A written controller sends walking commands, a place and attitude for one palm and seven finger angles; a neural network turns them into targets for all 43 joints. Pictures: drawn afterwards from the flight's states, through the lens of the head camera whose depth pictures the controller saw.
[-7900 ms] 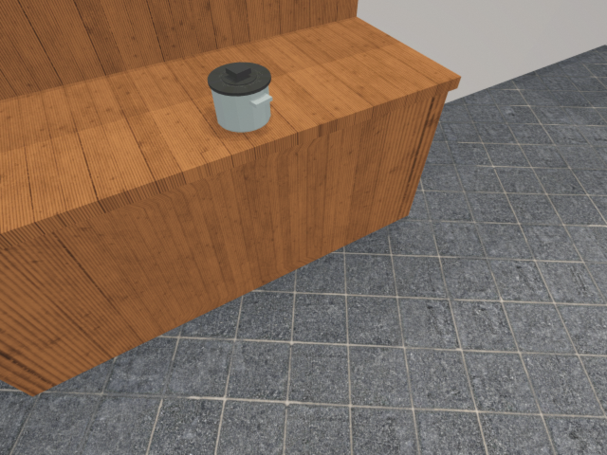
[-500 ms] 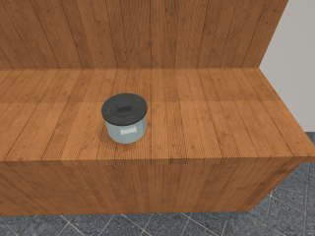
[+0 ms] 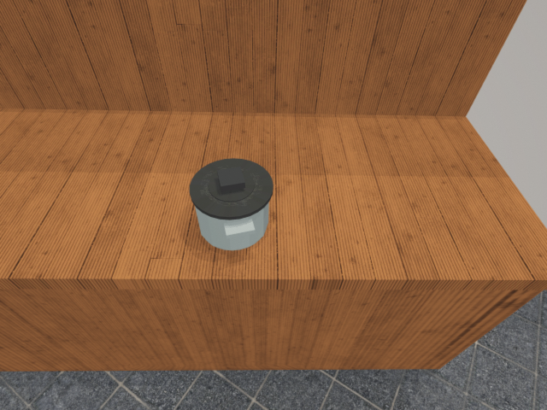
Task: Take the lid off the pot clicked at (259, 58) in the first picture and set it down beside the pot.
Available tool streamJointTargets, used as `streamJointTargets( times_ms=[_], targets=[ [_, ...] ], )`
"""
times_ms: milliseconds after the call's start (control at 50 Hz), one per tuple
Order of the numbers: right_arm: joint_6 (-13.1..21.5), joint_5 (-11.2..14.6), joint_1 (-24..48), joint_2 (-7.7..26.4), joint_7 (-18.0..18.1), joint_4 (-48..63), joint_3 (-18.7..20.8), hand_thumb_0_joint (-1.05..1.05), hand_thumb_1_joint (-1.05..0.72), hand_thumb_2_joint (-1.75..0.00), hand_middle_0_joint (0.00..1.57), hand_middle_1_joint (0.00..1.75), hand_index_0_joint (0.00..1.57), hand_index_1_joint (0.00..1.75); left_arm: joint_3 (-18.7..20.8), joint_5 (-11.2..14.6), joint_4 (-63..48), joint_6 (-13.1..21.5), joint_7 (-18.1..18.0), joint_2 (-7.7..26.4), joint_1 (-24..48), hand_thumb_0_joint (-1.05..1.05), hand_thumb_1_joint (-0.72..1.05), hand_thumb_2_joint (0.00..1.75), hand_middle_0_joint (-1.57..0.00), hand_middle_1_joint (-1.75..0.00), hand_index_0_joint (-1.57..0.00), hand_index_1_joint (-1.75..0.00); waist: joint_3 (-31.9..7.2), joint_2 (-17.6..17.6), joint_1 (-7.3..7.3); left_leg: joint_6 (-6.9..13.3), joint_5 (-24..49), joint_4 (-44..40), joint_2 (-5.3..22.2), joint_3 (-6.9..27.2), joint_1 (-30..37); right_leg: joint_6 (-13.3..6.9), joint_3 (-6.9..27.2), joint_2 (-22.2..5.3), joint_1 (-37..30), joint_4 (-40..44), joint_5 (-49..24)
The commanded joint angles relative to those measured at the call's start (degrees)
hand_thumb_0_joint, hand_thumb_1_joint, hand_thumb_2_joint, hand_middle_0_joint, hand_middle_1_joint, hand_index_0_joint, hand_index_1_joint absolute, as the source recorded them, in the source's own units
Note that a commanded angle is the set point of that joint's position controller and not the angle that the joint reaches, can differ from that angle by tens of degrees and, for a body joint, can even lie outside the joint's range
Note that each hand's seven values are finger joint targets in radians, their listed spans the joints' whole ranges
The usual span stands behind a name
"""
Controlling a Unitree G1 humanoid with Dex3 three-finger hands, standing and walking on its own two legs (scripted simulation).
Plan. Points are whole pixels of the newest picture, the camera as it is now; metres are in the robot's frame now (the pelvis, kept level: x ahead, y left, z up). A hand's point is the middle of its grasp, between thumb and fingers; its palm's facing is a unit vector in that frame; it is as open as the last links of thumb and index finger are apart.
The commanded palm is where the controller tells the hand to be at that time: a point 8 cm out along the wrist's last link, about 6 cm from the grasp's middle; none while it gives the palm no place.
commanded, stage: look again from close up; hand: left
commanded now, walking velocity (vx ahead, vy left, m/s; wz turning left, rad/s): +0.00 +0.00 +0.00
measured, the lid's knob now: (231, 178) +0.50 +0.11 +0.05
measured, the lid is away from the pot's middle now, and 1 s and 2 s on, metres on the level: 0.00 0.00 0.00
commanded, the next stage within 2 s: lift the closed hand beside the body in 0.52 s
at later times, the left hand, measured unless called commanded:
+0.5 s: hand out of the picture +0.00 +0.19 -0.17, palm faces +0.03 -0.98 -0.18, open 7.4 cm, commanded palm none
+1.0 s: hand out of the picture +0.12 +0.19 -0.06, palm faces +0.20 -0.95 -0.25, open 4.7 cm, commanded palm +0.07 +0.25 -0.04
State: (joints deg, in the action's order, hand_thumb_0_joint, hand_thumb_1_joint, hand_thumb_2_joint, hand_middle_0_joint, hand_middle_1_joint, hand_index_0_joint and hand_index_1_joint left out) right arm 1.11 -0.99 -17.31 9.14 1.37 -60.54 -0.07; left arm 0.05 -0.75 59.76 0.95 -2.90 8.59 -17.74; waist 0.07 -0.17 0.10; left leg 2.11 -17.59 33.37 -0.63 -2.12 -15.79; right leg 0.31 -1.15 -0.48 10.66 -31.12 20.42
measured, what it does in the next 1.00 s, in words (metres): stands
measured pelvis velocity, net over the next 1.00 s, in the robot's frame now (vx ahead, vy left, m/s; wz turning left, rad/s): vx -0.03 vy -0.01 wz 0.01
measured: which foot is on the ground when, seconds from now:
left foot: down 0.00-1.00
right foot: down 0.00-1.00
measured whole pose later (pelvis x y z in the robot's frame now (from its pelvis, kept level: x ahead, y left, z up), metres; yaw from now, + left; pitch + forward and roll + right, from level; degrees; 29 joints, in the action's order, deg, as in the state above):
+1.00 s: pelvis -0.03 -0.01 +0.00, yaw +1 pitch -1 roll +0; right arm 6.7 1.6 -9.5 12.1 1.5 -32.8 0.3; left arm 4.2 0.9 15.6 2.8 -4.1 10.5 -26.1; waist -0.6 -0.2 -0.8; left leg 1.4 -13.0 29.3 -0.7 -1.4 -15.5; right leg -0.2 -1.9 -0.5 11.2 -29.4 17.4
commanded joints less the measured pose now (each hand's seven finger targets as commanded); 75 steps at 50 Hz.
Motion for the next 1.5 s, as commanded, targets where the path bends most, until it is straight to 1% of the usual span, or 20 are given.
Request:
streamJointTargets(
  times_ms=[0,100,580,600,620,640,660,680,720,760,780,820,900,1000,1100,1200,1240,1380,1420,1480],
  targets=[
    [1.02,0.41,-1.11,5.57,0.21,3.18,0.53,0.00,-0.90,-0.90,0.20,0.30,0.20,0.30,0.58,-0.12,-2.62,0.42,-0.07,5.76,-4.70,0.00,0.90,0.90,-0.20,-0.30,-0.20,-0.30,2.75,-0.96,-0.41,1.09,15.89,-7.65,6.31,7.91,1.65,-2.97,3.71,-3.91,2.28,5.33,-10.67],
    [1.20,0.45,-0.07,6.61,0.33,3.22,0.59,0.00,-0.90,-0.90,0.20,0.30,0.20,0.30,0.53,-0.06,-3.25,0.24,-0.03,6.57,-4.76,0.00,0.90,0.90,-0.20,-0.30,-0.20,-0.30,0.73,-0.98,-0.53,1.14,21.05,-7.78,6.62,7.89,4.97,-2.42,3.30,-4.33,1.06,5.54,-12.99],
    [1.33,0.98,0.71,6.14,0.21,0.72,0.49,0.00,-0.90,-0.90,0.20,0.30,0.20,0.30,-0.03,-0.13,-1.56,0.19,0.30,7.29,-6.62,0.00,0.90,0.90,-0.20,-0.30,-0.20,-0.30,2.28,0.40,-0.99,0.97,17.70,-11.28,6.26,7.56,6.56,-1.72,2.86,-5.89,-0.23,9.58,-12.91],
    [1.04,0.96,3.87,8.89,-0.01,3.88,0.64,0.00,-0.90,-0.90,0.20,0.30,0.20,0.30,-0.19,-1.10,0.45,1.25,-1.58,6.74,-6.56,0.00,0.90,0.90,-0.20,-0.30,-0.20,-0.30,4.49,-5.12,-0.85,-0.94,28.85,-2.89,6.80,5.60,5.10,-1.23,4.91,-6.42,3.25,9.48,-19.52],
    [10.94,5.10,0.94,13.09,-0.71,21.84,1.92,0.00,-0.90,-0.90,0.20,0.30,0.20,0.30,-0.19,5.61,-73.10,9.46,-2.44,16.36,31.55,0.00,0.90,0.90,-0.24,-0.35,-0.24,-0.35,-19.59,-13.60,0.10,-4.78,25.11,-10.54,1.95,7.38,17.63,-2.61,-0.44,-2.09,-0.82,5.58,-18.31],
    [14.52,5.38,6.19,10.53,2.00,20.01,-0.03,0.00,-0.90,-0.90,0.20,0.30,0.20,0.30,1.09,1.46,-62.00,5.48,-5.30,15.18,10.81,0.00,0.90,0.90,-0.29,-0.40,-0.29,-0.40,-20.66,-19.63,-1.19,-5.87,27.61,-10.28,4.65,6.52,20.35,-3.96,-0.63,-1.25,2.50,3.00,-13.12],
    [14.96,5.71,6.02,8.90,2.18,17.53,0.16,0.00,-0.90,-0.90,0.20,0.30,0.20,0.30,-2.35,2.48,-50.47,-0.46,-6.41,4.16,-4.43,0.00,0.90,0.90,-0.33,-0.44,-0.33,-0.44,-13.24,-15.10,-0.49,-5.72,24.43,-12.07,3.55,7.34,16.86,-2.89,-2.49,-0.98,2.57,3.57,-11.23],
    [14.74,5.03,6.20,9.99,1.60,17.17,0.96,0.00,-0.90,-0.90,0.20,0.30,0.20,0.30,-1.60,1.80,-45.15,-2.62,-6.93,3.54,-9.09,0.00,0.90,0.90,-0.38,-0.49,-0.38,-0.49,-8.01,-8.04,-0.70,-4.93,20.41,-11.91,3.09,7.19,13.31,-2.35,-2.85,-0.32,3.12,4.97,-11.64],
    [13.64,2.93,7.23,10.96,0.51,20.67,1.93,0.00,-0.90,-0.90,0.20,0.30,0.20,0.30,-1.68,-0.13,-36.31,-2.39,-5.84,1.57,-8.11,0.00,0.90,0.90,-0.46,-0.59,-0.46,-0.59,1.21,6.71,-0.20,-2.37,14.88,-10.88,2.32,5.96,5.90,-1.47,-4.58,0.39,5.82,7.36,-11.35],
    [11.20,2.26,7.92,11.33,-0.39,24.04,3.46,0.00,-0.90,-0.90,0.20,0.30,0.20,0.30,1.07,-0.93,-32.71,-1.38,-3.91,1.65,-15.12,0.00,0.90,0.90,-0.55,-0.68,-0.55,-0.68,2.48,12.36,-1.98,-1.88,11.53,-11.06,2.34,5.31,2.26,-1.27,-4.83,0.59,6.38,6.97,-8.72],
    [10.44,2.51,9.27,10.98,-0.79,25.93,3.87,0.00,-0.90,-0.90,0.20,0.30,0.20,0.30,4.30,-0.27,-35.19,-0.51,-3.40,4.00,-21.30,0.00,0.90,0.90,-0.60,-0.73,-0.60,-0.73,0.10,8.84,-4.12,-2.27,12.62,-11.21,2.43,4.33,2.75,-1.77,-4.45,0.21,3.33,7.02,-9.42],
    [9.84,2.46,10.81,10.29,-1.24,30.69,3.16,0.00,-0.90,-0.90,0.20,0.30,0.20,0.30,5.13,0.70,-49.02,1.51,-2.41,6.94,-18.08,0.00,0.90,0.90,-0.68,-0.83,-0.68,-0.83,-1.43,1.53,-3.93,-2.66,10.84,-11.48,1.76,3.27,3.57,-1.83,-3.41,-0.38,1.84,6.76,-9.16],
    [7.25,3.01,11.87,9.91,0.36,34.35,2.68,0.00,-0.90,-0.90,0.20,0.30,0.20,0.30,8.56,1.38,-48.89,3.64,-2.05,9.42,-11.92,0.00,0.90,0.90,-0.86,-1.02,-0.86,-1.02,5.37,4.40,-1.43,-1.65,2.57,-10.27,0.86,1.66,-0.34,-1.06,-2.37,-0.01,7.27,9.31,-3.96],
    [7.36,2.48,11.09,9.20,2.27,36.82,2.16,0.00,-0.90,-0.90,0.20,0.30,0.20,0.30,8.33,2.06,-59.95,6.17,-2.09,10.99,-4.62,0.00,0.90,0.90,-1.08,-1.26,-1.08,-1.26,-1.94,-4.45,-0.61,-0.97,1.15,-8.44,-0.02,0.67,4.82,-1.08,-0.49,-0.15,7.00,10.49,-2.42],
    [7.54,2.15,10.50,9.50,3.12,36.65,2.07,0.00,-0.90,-0.90,0.20,0.30,0.20,0.30,8.06,2.29,-58.76,5.49,-2.30,10.52,-7.46,0.00,0.90,0.90,-1.30,-1.50,-1.30,-1.50,-1.93,-1.71,-0.46,-0.50,4.06,-6.65,-0.25,0.53,5.21,-0.89,-0.47,-0.12,7.13,10.64,-4.78],
    [8.23,1.80,10.66,9.32,3.68,35.91,2.00,0.00,-0.90,-0.90,0.20,0.30,0.20,0.30,9.67,2.19,-61.00,4.79,-2.72,11.86,-11.06,0.00,0.90,0.90,-1.30,-1.50,-1.30,-1.50,-4.31,-1.95,-1.52,-0.26,9.06,-6.30,-0.15,0.63,6.32,-0.89,-0.89,-0.40,4.41,9.08,-10.93],
    [8.07,1.88,11.23,9.38,3.71,35.45,2.15,0.00,-0.90,-0.90,0.20,0.30,0.20,0.30,10.16,2.14,-59.92,4.36,-2.65,11.72,-13.44,0.00,0.90,0.90,-1.30,-1.50,-1.30,-1.50,-3.11,0.98,-1.88,-0.12,10.24,-6.32,0.09,0.73,5.82,-0.70,-1.16,-0.33,4.49,8.73,-12.21],
    [8.77,1.82,12.28,8.76,3.97,34.28,2.30,0.00,-0.90,-0.90,0.20,0.30,0.20,0.30,12.98,1.89,-65.68,4.19,-2.95,14.49,-16.89,0.00,0.90,0.90,-1.30,-1.50,-1.30,-1.50,-4.24,-0.38,-3.01,0.14,14.11,-6.46,0.42,0.71,7.91,-0.63,-1.36,-0.70,2.80,8.92,-15.78],
    [9.34,1.84,12.32,8.51,3.89,34.49,2.16,0.00,-0.90,-0.90,0.20,0.30,0.20,0.30,11.41,1.89,-69.24,4.41,-2.84,13.08,-17.30,0.00,0.90,0.90,-1.30,-1.50,-1.30,-1.50,-4.87,-1.37,-2.80,0.15,15.38,-6.78,0.50,0.77,9.00,-0.58,-1.49,-0.84,2.37,8.70,-16.80],
    [9.07,1.89,12.80,8.14,3.83,33.55,2.70,0.00,-0.90,-0.90,0.20,0.30,0.20,0.30,12.91,1.75,-67.71,3.69,-2.91,13.24,-22.57,0.00,0.90,0.90,-1.30,-1.50,-1.30,-1.50,-3.15,1.23,-3.40,0.22,16.91,-6.90,0.78,0.68,8.57,-0.43,-1.85,-0.72,1.97,9.11,-18.79]
  ],
)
